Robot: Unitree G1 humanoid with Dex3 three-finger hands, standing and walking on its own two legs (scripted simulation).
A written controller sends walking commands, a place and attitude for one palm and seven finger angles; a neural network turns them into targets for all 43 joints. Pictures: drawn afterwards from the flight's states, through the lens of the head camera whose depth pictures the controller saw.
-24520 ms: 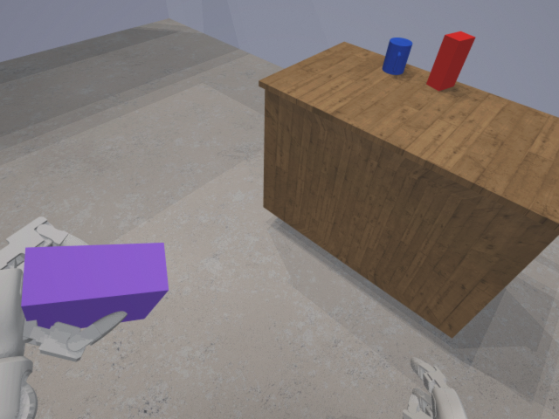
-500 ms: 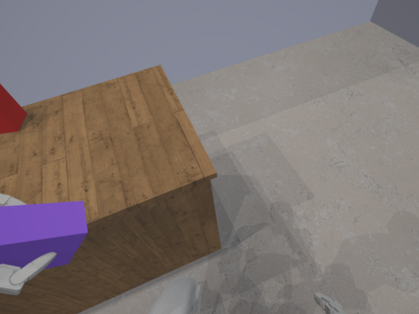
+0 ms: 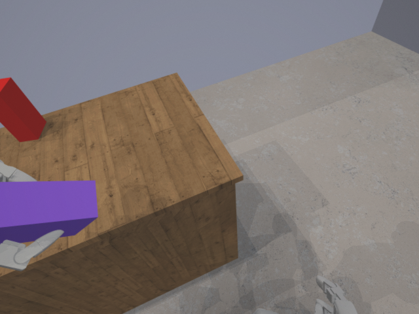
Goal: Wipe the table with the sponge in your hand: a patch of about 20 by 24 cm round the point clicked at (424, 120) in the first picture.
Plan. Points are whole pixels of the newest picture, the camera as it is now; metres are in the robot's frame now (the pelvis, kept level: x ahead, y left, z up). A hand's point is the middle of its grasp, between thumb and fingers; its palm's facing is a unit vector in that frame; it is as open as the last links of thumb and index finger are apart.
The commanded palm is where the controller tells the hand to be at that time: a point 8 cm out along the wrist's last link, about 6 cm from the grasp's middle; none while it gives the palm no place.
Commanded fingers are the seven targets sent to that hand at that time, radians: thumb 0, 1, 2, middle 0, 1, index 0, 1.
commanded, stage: shuffle to correct the standing spot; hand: left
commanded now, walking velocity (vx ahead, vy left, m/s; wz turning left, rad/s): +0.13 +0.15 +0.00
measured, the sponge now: (54, 213) +0.23 +0.22 +0.17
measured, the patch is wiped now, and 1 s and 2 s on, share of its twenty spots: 0.00 0.00 0.00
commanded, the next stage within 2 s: come to a stop and stand still in 0.96 s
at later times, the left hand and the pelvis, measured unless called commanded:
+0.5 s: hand out of the picture +0.23 +0.29 +0.21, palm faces +0.37 -0.80 -0.48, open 9.6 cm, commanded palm +0.17 +0.33 +0.21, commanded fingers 0.00 0.10 1.30 -1.20 -1.60 -1.20 -1.60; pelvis +0.00 +0.05 +0.02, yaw -1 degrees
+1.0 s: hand out of the picture +0.25 +0.31 +0.19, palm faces +0.34 -0.82 -0.46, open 9.6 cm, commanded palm +0.18 +0.36 +0.21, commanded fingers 0.00 0.10 1.30 -1.20 -1.60 -1.20 -1.60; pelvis +0.02 +0.08 +0.02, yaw -1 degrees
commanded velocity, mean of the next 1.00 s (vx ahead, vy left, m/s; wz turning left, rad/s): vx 0.18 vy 0.06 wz -0.02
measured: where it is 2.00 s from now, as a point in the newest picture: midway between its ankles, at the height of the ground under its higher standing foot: outside the picture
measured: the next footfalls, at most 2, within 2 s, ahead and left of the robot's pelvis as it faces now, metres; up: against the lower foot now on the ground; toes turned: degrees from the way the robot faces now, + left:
left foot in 0.36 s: +0.00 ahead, +0.19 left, +0.00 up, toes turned +5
left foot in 0.86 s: +0.04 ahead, +0.22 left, +0.00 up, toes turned +3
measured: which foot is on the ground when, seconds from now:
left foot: down 0.00-0.00, up 0.02-0.34, down 0.36-0.60, up 0.62-0.84, down 0.86-1.00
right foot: down 0.00-1.00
